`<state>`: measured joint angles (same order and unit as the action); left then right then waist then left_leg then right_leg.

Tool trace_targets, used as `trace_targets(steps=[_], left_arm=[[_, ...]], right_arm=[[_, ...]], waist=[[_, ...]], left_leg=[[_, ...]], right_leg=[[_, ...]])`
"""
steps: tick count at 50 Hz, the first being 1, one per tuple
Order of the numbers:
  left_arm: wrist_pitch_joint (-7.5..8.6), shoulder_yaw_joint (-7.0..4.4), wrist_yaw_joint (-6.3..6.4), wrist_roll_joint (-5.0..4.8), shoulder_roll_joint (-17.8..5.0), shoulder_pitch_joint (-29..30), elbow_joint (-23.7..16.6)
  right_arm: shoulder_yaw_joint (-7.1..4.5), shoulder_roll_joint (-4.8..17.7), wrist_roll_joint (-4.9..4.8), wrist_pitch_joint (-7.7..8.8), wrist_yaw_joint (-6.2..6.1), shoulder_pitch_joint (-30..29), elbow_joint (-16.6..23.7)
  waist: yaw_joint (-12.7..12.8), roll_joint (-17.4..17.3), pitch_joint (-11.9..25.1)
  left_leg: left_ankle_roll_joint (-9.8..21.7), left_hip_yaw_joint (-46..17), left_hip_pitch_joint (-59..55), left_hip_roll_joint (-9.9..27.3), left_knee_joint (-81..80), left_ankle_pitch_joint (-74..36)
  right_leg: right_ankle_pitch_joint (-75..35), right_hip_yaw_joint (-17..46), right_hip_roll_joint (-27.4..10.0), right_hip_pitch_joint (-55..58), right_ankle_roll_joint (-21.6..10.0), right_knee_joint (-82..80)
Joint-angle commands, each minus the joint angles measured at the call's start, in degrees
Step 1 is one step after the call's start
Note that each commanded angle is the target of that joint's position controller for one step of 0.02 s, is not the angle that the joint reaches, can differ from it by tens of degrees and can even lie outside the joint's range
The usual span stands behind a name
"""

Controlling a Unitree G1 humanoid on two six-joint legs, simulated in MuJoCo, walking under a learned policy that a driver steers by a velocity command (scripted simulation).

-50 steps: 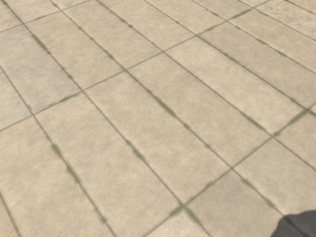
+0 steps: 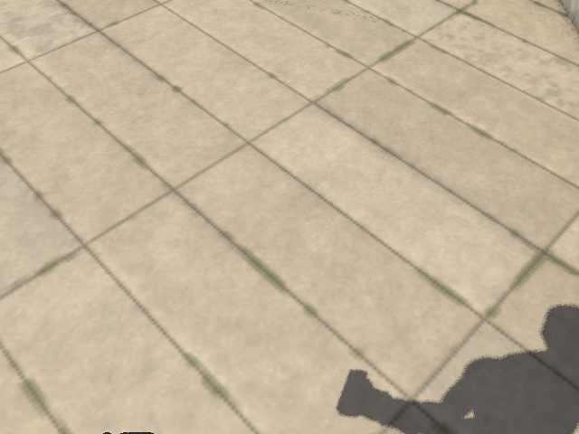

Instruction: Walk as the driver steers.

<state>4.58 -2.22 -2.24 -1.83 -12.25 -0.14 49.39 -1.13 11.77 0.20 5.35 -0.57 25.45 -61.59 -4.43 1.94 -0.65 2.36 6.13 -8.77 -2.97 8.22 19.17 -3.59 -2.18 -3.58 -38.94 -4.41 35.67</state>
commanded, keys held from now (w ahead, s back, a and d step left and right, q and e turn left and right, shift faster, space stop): w+e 0.98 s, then w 0.02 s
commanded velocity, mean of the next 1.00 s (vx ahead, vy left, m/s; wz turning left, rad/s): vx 0.49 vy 0.00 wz -0.54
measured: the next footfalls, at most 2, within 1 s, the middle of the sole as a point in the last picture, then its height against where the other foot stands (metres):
right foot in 0.10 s outside the picture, level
left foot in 0.58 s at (260, 407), level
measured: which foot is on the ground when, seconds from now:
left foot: down 0.00-0.12, up 0.14-0.56, down 0.58-1.00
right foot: up 0.00-0.08, down 0.10-0.60, up 0.62-1.00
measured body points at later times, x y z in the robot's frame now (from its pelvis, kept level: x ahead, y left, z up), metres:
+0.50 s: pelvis +0.29 -0.04 +0.01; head +0.32 -0.05 +0.46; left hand +0.39 +0.23 -0.11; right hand +0.45 -0.32 -0.08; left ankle +0.51 +0.08 -0.69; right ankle +0.21 -0.11 -0.73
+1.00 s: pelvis +0.54 -0.10 +0.01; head +0.57 -0.12 +0.45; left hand +0.85 -0.03 -0.08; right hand +0.39 -0.35 -0.12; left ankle +0.51 +0.06 -0.73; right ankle +0.60 -0.32 -0.69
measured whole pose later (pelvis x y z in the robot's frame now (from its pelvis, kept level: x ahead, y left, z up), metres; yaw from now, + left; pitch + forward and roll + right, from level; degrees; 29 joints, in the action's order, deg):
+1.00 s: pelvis +0.54 -0.10 +0.01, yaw -34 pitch +2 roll +2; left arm 1.9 -3.7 -2.4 -1.4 -15.7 -5.9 36.6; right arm -4.2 16.3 -0.5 5.0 -0.2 19.1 -50.0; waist -5.4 2.5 -1.4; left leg -1.0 11.6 -2.1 0.6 14.1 17.8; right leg 0.5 0.9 -5.4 -39.6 -1.9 41.8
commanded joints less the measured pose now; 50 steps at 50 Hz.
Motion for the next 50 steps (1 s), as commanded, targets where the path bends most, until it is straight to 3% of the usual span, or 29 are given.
trace_targets(steps=[1,3,4,5,6,7,8,9,10,11,13,16,20,23,25,27,28,29,30,31,32,33,34,36,38,41,45,50], left_arm=[[1.08,-0.40,-1.37,-0.01,-3.43,7.48,-6.15],[0.95,-1.84,-1.75,0.18,-6.29,1.42,-5.44],[0.78,-3.33,-1.71,0.11,-8.86,-7.68,-3.14],[0.26,-5.11,-0.98,0.34,-12.75,-17.29,-1.15],[-0.03,-6.05,-0.30,1.17,-18.10,-22.50,-1.07],[-0.25,-4.99,0.18,1.41,-14.54,-23.40,-0.52],[0.14,-4.28,0.36,1.31,-11.71,-19.80,-1.04],[0.59,-3.54,0.25,1.08,-9.54,-14.34,-2.55],[0.91,-2.94,-0.12,1.28,-7.93,-10.16,-3.85],[1.11,-2.50,-0.09,1.72,-7.11,-8.03,-4.67],[1.07,-2.51,0.24,1.35,-7.82,-7.84,-5.06],[1.14,-3.25,1.66,1.39,-10.71,-11.52,-4.93],[0.47,-3.59,2.53,0.66,-11.50,-16.60,-4.45],[-0.02,-3.60,2.69,0.23,-11.28,-19.25,-3.87],[-0.45,-3.54,2.95,0.27,-11.03,-20.01,-4.03],[-0.91,-3.67,3.26,0.67,-11.35,-19.31,-4.73],[-1.06,-3.25,3.30,0.82,-10.15,-18.66,-5.30],[-0.79,-2.20,3.04,1.20,-7.29,-17.48,-6.44],[-0.14,-1.30,2.91,0.33,-4.23,-21.73,-7.93],[0.26,-1.10,2.88,-0.52,-6.32,-24.64,-9.09],[-0.01,-2.34,2.87,-0.86,-11.58,-22.25,-8.35],[-0.49,-2.66,2.88,-0.30,-12.16,-18.00,-9.00],[-0.68,-2.71,2.80,0.35,-11.15,-16.00,-9.70],[-1.44,-2.87,2.38,0.27,-9.03,-16.05,-10.27],[-2.07,-2.51,2.12,0.17,-7.09,-15.84,-11.24],[-2.30,-2.38,2.07,0.48,-6.59,-13.16,-13.20],[-1.77,-1.83,0.73,0.54,-5.51,-6.60,-15.34],[-1.80,-1.52,-0.98,0.27,-5.29,0.91,-19.20]], right_arm=[[-1.93,9.45,-0.08,-0.12,-0.41,1.01,1.65],[-2.46,11.13,0.26,-0.97,-0.88,-0.41,2.77],[-2.61,11.76,0.46,-1.57,-1.06,-2.02,3.72],[-2.40,11.92,0.68,-1.38,-1.16,-3.08,5.36],[0.11,3.81,1.46,0.39,0.35,2.69,7.59],[-0.15,5.67,-0.40,3.39,1.46,-0.05,7.77],[-1.40,9.95,-2.47,4.93,1.78,-6.75,10.66],[-1.56,10.81,-2.56,5.43,1.29,-10.14,11.99],[-2.15,10.67,-1.65,5.05,0.54,-10.97,11.88],[-2.67,10.55,-1.00,3.98,0.10,-9.43,12.13],[-2.85,8.66,-0.13,2.17,-0.30,-8.35,13.27],[-2.82,7.84,1.05,1.10,-1.05,-14.89,16.44],[-2.16,6.28,0.42,1.45,-0.71,-24.58,19.47],[-2.29,7.54,-0.47,1.94,0.08,-28.41,21.35],[-2.71,9.14,-0.65,2.63,0.79,-29.36,22.34],[-3.26,10.44,-0.89,3.44,1.18,-26.78,22.20],[-3.88,11.41,-0.71,3.74,1.02,-21.94,20.93],[-4.79,13.92,0.22,4.04,0.62,-13.85,19.76],[-6.15,18.91,1.27,3.56,0.06,-4.93,18.81],[-6.20,17.93,0.18,2.67,0.48,-2.53,17.45],[-4.78,12.44,-0.26,2.31,0.43,-5.80,18.99],[-4.15,10.44,-0.22,1.74,0.31,-8.67,19.63],[-3.73,9.54,0.10,1.37,0.41,-11.60,19.65],[-3.22,8.11,0.47,1.40,0.65,-14.21,19.17],[-3.69,8.89,0.16,1.91,0.92,-13.71,18.28],[-4.45,10.75,0.17,2.08,0.80,-12.56,17.06],[-4.73,12.34,-0.07,1.29,0.30,-11.35,16.20],[-5.30,14.75,-1.38,-0.18,0.17,-7.20,14.38]], waist=[[2.11,-5.92,-5.24],[6.14,-8.81,0.37],[10.85,-9.41,5.12],[15.05,-6.48,10.14],[10.40,9.09,19.24],[11.67,7.79,24.51],[11.62,6.34,14.65],[8.98,0.00,8.94],[6.03,-4.57,5.07],[3.53,-4.25,4.07],[1.59,-2.20,2.33],[2.99,-0.08,0.12],[7.11,1.96,-0.13],[8.68,2.80,0.57],[8.42,3.00,1.04],[6.26,4.84,1.79],[3.69,5.08,3.69],[-0.22,2.82,9.78],[-0.98,-9.31,18.42],[0.03,-21.67,20.89],[-0.60,-13.71,13.46],[-0.50,-8.43,7.53],[0.93,-5.99,3.64],[3.41,-7.77,0.36],[3.83,-7.92,0.20],[3.71,-6.01,0.15],[1.45,-5.74,-1.09],[-0.59,-5.57,-3.96]], left_leg=[[5.08,-0.55,1.95,17.23,3.67,-45.30],[3.93,1.11,-0.87,17.40,15.29,-65.47],[2.82,2.34,2.13,16.21,27.13,-68.85],[0.98,2.35,15.46,14.35,43.19,-57.84],[-2.97,-0.07,42.23,2.68,68.99,-8.79],[-1.43,-11.92,50.40,-0.45,78.47,10.18],[0.35,-13.55,56.04,3.37,77.76,6.46],[0.91,-12.85,53.98,6.31,72.68,1.26],[0.37,-11.99,50.17,7.99,67.77,-0.80],[-0.20,-12.28,45.40,9.74,64.35,-1.82],[-1.90,-11.27,41.75,10.62,58.38,-1.91],[-4.60,-9.22,42.04,9.50,46.62,-10.62],[-4.84,-8.92,38.95,5.66,27.82,-24.01],[-4.70,-10.05,37.95,4.36,22.72,-24.12],[-3.96,-11.04,37.01,3.73,19.52,-20.34],[-2.49,-10.54,32.33,3.19,17.42,-15.36],[-1.02,-9.81,25.48,3.32,15.26,-14.81],[2.23,-14.57,12.24,9.38,16.77,-13.99],[9.71,-33.12,-9.33,22.00,15.58,-6.87],[13.65,-51.86,-14.02,29.15,10.61,4.87],[11.47,-46.61,-7.85,27.24,9.37,10.54],[9.04,-37.23,-0.32,24.59,8.78,6.09],[8.00,-30.97,6.78,21.75,6.89,0.01],[6.96,-22.00,14.84,18.16,3.56,-7.86],[7.99,-16.48,16.44,17.41,1.52,-14.18],[8.75,-10.55,14.74,17.85,0.75,-22.64],[6.87,-2.95,12.97,16.54,0.83,-24.34],[5.61,0.15,6.79,19.43,2.67,-26.19]], right_leg=[[3.21,-2.10,2.46,2.07,-2.76,-2.08],[8.91,-4.97,6.28,10.74,-4.87,-0.90],[8.40,-5.47,8.38,22.15,-6.40,-3.12],[8.51,3.11,4.19,39.70,-9.10,-4.00],[17.78,35.35,-12.62,63.34,-20.59,-6.77],[22.46,51.78,-16.70,66.45,-22.12,-18.18],[20.73,42.87,-13.98,59.69,-17.98,-19.73],[15.05,34.19,-11.42,49.06,-15.57,-20.82],[8.98,28.59,-9.00,39.10,-14.13,-22.02],[6.26,24.48,-6.91,32.47,-13.27,-23.20],[4.52,21.29,-5.02,24.68,-13.30,-24.77],[3.74,17.34,-2.70,18.84,-12.88,-25.96],[8.79,16.30,-0.24,19.67,-9.21,-23.65],[11.89,20.31,-2.06,24.28,-8.55,-20.38],[13.17,24.15,-3.43,28.35,-8.17,-16.69],[11.43,27.01,-3.90,30.10,-7.33,-12.76],[9.66,26.52,-1.97,29.24,-6.02,-8.83],[9.71,23.05,1.06,24.13,-3.98,2.71],[20.63,13.88,8.70,6.52,0.55,21.61],[37.88,11.55,7.76,-5.85,1.51,33.53],[33.72,13.21,4.20,-9.77,1.87,39.23],[28.88,10.96,2.11,-9.54,2.21,40.19],[25.05,10.18,0.47,-7.64,2.41,37.78],[21.43,9.33,-2.25,-3.40,2.45,34.15],[18.78,8.15,-2.87,-3.12,3.08,32.74],[12.71,8.34,-3.30,-5.54,4.06,26.45],[1.89,4.97,-2.61,-2.92,3.62,12.35],[5.81,1.13,-1.14,-1.47,1.36,2.90]])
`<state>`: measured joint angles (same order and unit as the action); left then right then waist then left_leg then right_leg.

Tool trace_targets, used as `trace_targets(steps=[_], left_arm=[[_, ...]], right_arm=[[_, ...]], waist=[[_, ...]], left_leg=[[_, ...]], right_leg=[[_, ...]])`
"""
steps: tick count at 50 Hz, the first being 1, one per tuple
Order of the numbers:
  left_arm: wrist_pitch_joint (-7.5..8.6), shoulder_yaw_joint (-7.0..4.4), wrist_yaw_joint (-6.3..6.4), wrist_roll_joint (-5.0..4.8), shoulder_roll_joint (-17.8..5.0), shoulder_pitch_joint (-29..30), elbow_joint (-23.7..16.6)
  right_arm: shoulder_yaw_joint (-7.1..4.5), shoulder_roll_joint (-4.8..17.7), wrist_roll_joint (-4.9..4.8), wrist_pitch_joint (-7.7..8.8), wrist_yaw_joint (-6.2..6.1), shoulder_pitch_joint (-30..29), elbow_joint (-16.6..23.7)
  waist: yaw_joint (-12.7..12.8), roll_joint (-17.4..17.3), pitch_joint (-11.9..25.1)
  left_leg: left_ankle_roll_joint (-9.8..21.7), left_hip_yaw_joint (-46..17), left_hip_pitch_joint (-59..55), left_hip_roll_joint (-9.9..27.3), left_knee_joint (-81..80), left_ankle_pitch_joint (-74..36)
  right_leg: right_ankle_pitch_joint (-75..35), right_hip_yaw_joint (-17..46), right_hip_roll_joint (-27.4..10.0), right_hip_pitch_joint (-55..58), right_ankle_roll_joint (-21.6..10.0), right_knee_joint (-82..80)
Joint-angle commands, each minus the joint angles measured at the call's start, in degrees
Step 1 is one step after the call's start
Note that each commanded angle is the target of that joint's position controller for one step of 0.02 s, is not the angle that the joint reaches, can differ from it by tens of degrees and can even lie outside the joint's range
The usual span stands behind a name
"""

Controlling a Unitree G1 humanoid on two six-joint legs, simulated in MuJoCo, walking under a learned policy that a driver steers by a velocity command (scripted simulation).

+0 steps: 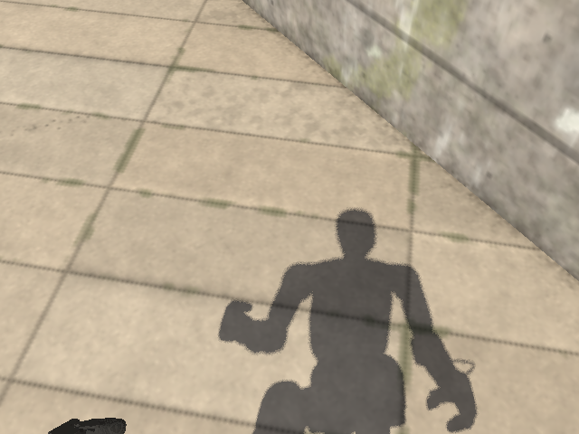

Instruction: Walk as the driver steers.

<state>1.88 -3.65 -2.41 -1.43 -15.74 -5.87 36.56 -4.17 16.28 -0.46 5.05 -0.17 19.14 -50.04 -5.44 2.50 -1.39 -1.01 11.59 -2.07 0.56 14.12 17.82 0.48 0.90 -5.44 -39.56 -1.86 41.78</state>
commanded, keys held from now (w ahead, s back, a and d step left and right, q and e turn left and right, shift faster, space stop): w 0.18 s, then w+q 0.14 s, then q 0.68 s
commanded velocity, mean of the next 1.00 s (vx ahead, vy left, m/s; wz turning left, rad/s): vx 0.27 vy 0.00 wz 0.22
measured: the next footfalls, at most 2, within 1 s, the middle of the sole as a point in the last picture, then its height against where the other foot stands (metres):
right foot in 0.10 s outside the picture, level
left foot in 0.60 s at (249, 424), level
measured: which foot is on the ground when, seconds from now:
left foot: down 0.00-0.12, up 0.14-0.58, down 0.60-1.00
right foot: up 0.00-0.08, down 0.10-0.62, up 0.64-1.00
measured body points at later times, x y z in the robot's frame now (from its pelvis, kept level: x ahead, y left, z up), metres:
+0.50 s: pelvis +0.27 -0.05 +0.00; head +0.30 -0.05 +0.45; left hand +0.35 +0.23 -0.11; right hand +0.43 -0.30 -0.11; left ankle +0.46 +0.10 -0.69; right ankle +0.19 -0.13 -0.74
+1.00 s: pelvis +0.40 -0.04 -0.01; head +0.44 -0.02 +0.44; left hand +0.46 +0.27 -0.11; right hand +0.64 -0.26 -0.09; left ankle +0.46 +0.06 -0.74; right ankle +0.49 -0.18 -0.71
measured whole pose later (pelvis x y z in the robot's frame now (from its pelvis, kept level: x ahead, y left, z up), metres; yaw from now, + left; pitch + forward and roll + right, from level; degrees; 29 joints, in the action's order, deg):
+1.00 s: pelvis +0.40 -0.04 -0.01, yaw +18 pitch +4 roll -1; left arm 0.3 -3.2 2.2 0.1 -16.1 -8.7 41.8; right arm -4.5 17.3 -0.1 -2.2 -1.4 9.4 -35.3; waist -1.3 -0.3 -1.1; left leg 2.8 -9.8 25.1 -7.5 28.7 6.4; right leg 18.5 7.1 0.5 -28.3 3.8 43.6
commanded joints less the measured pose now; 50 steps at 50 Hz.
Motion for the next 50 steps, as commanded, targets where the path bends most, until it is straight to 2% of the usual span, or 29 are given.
trace_targets(steps=[1,3,4,5,6,7,8,9,10,11,13,15,18,21,23,26,28,29,30,31,32,33,34,35,36,38,41,44,50], left_arm=[[0.92,-0.25,-0.99,-0.05,-2.12,6.75,-6.87],[0.83,-1.38,-0.90,0.43,-4.26,2.73,-6.60],[0.79,-2.75,-0.62,0.50,-6.42,-5.34,-4.39],[0.54,-4.50,0.29,0.49,-9.87,-14.76,-1.59],[0.50,-5.76,1.29,0.86,-17.07,-19.89,-0.55],[0.94,-4.83,1.14,0.60,-15.67,-21.68,-1.18],[1.46,-3.58,0.60,1.16,-11.96,-19.68,-0.57],[1.76,-3.01,0.53,0.83,-10.30,-15.77,-0.45],[1.97,-2.16,0.51,0.81,-7.84,-11.21,-0.64],[2.33,-1.50,0.43,1.26,-5.70,-8.33,-0.91],[3.39,-1.49,0.41,1.63,-5.22,-6.70,-0.22],[4.41,-1.76,0.66,2.03,-6.03,-7.06,1.30],[4.61,-1.67,1.72,2.72,-5.81,-8.05,3.28],[4.26,-1.57,2.71,2.57,-6.49,-7.12,3.99],[3.72,-1.73,3.34,2.21,-7.30,-8.43,5.09],[1.95,-2.32,4.18,1.21,-8.58,-8.33,5.91],[0.72,-2.77,5.01,0.51,-9.64,-6.66,5.41],[0.13,-2.79,5.37,0.35,-9.65,-5.66,5.07],[-0.03,-2.45,5.46,0.48,-8.89,-6.36,4.75],[0.50,-1.14,5.08,2.84,-5.34,-10.00,3.09],[1.22,0.21,3.94,3.21,-2.37,-15.30,2.09],[1.50,-0.72,2.97,1.84,-7.50,-13.17,3.39],[1.11,-0.86,2.90,0.68,-8.09,-8.12,1.82],[0.39,-0.87,3.52,1.20,-7.32,-6.14,1.99],[-0.56,-1.20,4.24,1.81,-7.78,-5.22,1.67],[-1.71,-1.12,4.55,1.99,-6.37,-6.57,1.59],[-1.64,-0.67,5.33,2.13,-4.92,-6.80,2.15],[-1.79,-0.68,5.47,1.90,-5.03,-4.83,1.98],[-0.14,-1.13,4.33,1.18,-5.60,-3.27,1.35]], right_arm=[[-2.34,10.64,-1.01,-0.25,-0.16,-0.45,2.46],[-2.67,12.38,-1.35,-0.82,-0.28,-0.47,2.12],[-2.50,12.49,-1.42,-1.18,-0.43,-1.15,1.98],[-1.70,10.78,-0.92,-1.03,-0.65,-0.58,2.19],[0.70,3.97,1.46,-0.01,0.05,3.79,4.94],[1.21,4.65,0.12,1.98,0.87,4.10,4.49],[-0.33,9.22,-2.52,2.66,1.27,-2.92,5.94],[0.07,8.30,-2.64,2.86,1.10,-6.29,7.18],[0.07,7.73,-1.53,2.46,0.65,-6.56,6.32],[-0.28,7.81,-0.90,1.56,0.53,-5.05,5.56],[-0.16,5.86,-0.98,-0.32,0.68,-1.46,4.16],[-0.07,4.75,-0.94,-1.46,0.38,-2.19,4.23],[-0.14,4.06,-0.54,-1.45,0.20,-6.08,5.42],[0.63,1.93,0.15,-0.71,1.16,-10.14,6.65],[0.92,1.39,0.23,-0.63,2.05,-12.95,8.31],[0.27,3.16,0.32,-0.83,3.48,-13.75,10.82],[-0.65,5.13,0.67,-0.92,4.21,-10.40,11.44],[-1.54,6.67,0.62,-0.87,4.23,-5.30,10.54],[-2.83,9.67,0.79,-0.72,3.50,0.07,9.59],[-3.95,15.25,1.20,-0.96,2.15,2.26,10.48],[-3.57,16.65,2.05,-0.96,1.96,0.66,12.37],[-2.92,12.83,1.40,-1.64,2.14,-1.01,14.12],[-2.20,10.11,0.67,-2.16,1.93,-4.59,15.08],[-1.67,8.20,-0.27,-2.85,1.61,-6.90,15.26],[-1.30,7.17,-0.54,-3.43,1.18,-8.73,15.73],[-1.64,8.02,0.71,-4.15,0.83,-10.52,16.75],[-2.43,9.73,0.87,-4.53,-0.36,-9.53,17.17],[-2.70,10.10,0.28,-5.53,-1.39,-10.27,18.08],[-2.81,9.67,0.33,-7.07,-1.49,-10.04,19.11]], waist=[[1.05,-6.35,-3.17],[4.64,-8.37,0.36],[9.63,-7.86,4.72],[13.89,-6.04,9.86],[11.33,8.61,17.20],[11.56,9.42,27.90],[13.15,3.40,20.66],[11.35,2.75,12.95],[8.75,-0.42,8.52],[6.44,0.48,6.40],[4.01,1.75,5.59],[3.55,0.98,3.35],[4.47,0.31,0.20],[6.04,0.66,-0.19],[7.49,0.63,-0.05],[7.42,1.80,0.78],[5.29,2.84,3.03],[2.71,2.17,5.44],[0.19,-1.41,8.80],[1.90,-12.90,14.90],[5.64,-20.01,24.41],[2.24,-10.23,27.56],[2.52,-6.88,20.79],[3.89,-1.58,13.92],[5.11,-2.23,10.41],[7.09,-6.51,7.97],[6.53,-8.08,10.16],[5.55,-9.06,10.81],[4.05,-12.40,9.14]], left_leg=[[8.75,-4.80,-1.00,16.43,-1.64,-29.52],[8.04,-3.05,-2.26,16.48,6.46,-48.81],[6.94,-1.15,-0.36,15.03,16.06,-55.02],[5.00,0.06,9.26,12.84,28.77,-49.00],[1.49,-0.39,34.10,5.83,52.10,-6.72],[0.98,-12.57,42.69,-0.25,64.07,17.02],[1.71,-15.72,47.93,2.81,66.47,12.78],[2.37,-14.54,48.48,5.10,63.10,7.98],[2.20,-14.31,45.72,7.52,59.00,3.86],[2.03,-14.88,41.57,9.06,56.00,1.04],[1.37,-15.00,36.85,9.66,54.03,-2.77],[0.50,-15.61,38.44,9.35,51.35,-7.01],[-0.40,-17.22,41.49,7.12,42.33,-15.07],[0.13,-13.30,35.88,4.59,28.74,-25.96],[0.52,-11.69,35.22,3.67,24.49,-27.85],[2.28,-10.66,37.49,2.64,21.29,-19.91],[4.09,-8.62,33.92,0.33,20.06,-13.20],[5.34,-7.53,27.84,-1.73,17.03,-13.80],[7.34,-9.29,18.43,-2.47,12.04,-25.43],[13.11,-25.34,2.34,9.71,16.42,-54.03],[26.48,-50.87,-12.06,22.18,12.99,-61.14],[24.57,-46.75,-10.50,19.62,10.81,-48.86],[21.60,-40.31,-4.11,16.84,9.62,-38.02],[18.53,-35.87,4.17,13.96,7.57,-29.99],[17.03,-33.96,11.31,12.12,5.68,-24.03],[15.60,-31.79,19.57,8.55,3.26,-20.13],[15.55,-31.13,19.33,7.78,4.11,-21.66],[13.90,-32.96,19.75,6.69,4.01,-9.29],[12.31,-39.08,18.36,6.11,5.49,-3.30]], right_leg=[[4.90,-2.86,1.79,0.86,-2.22,-4.48],[10.74,-5.67,5.82,10.01,-4.77,-6.38],[7.77,-6.86,8.34,21.44,-6.58,-10.35],[4.07,-3.91,7.74,38.08,-8.35,-10.71],[3.22,22.29,-8.92,61.75,-16.11,-10.05],[9.50,45.59,-17.60,66.42,-22.52,-20.97],[8.31,36.81,-15.27,61.23,-18.66,-22.51],[4.51,27.73,-12.74,51.80,-16.30,-22.73],[0.25,20.78,-10.44,42.88,-14.31,-23.67],[-2.55,16.00,-8.44,36.33,-13.22,-25.54],[-2.88,11.70,-7.34,30.30,-13.08,-29.75],[-4.99,7.19,-7.14,28.21,-12.82,-32.38],[-14.81,0.10,-5.83,28.98,-10.79,-32.40],[-20.02,-6.94,-3.79,28.39,-7.99,-31.13],[-21.82,-7.48,-5.31,31.37,-7.76,-29.63],[-26.15,-7.00,-8.21,38.89,-7.06,-23.77],[-34.33,-6.98,-8.74,41.15,-5.70,-16.34],[-35.86,-7.97,-7.27,40.46,-4.23,-8.76],[-29.30,-9.73,-3.23,36.96,-1.30,3.23],[2.27,-10.12,2.87,21.91,2.61,22.33],[40.77,-0.60,13.37,5.03,5.32,39.87],[37.18,7.73,8.94,3.63,4.17,42.85],[32.29,6.38,7.12,0.93,3.48,40.63],[28.90,5.21,4.95,0.35,3.65,35.67],[26.49,5.06,3.61,2.38,3.77,30.74],[23.85,3.54,4.42,7.96,4.17,23.93],[21.79,3.68,5.38,9.26,5.74,15.84],[17.76,4.69,5.67,9.96,6.43,10.42],[18.35,4.75,7.27,14.51,5.06,-2.17]])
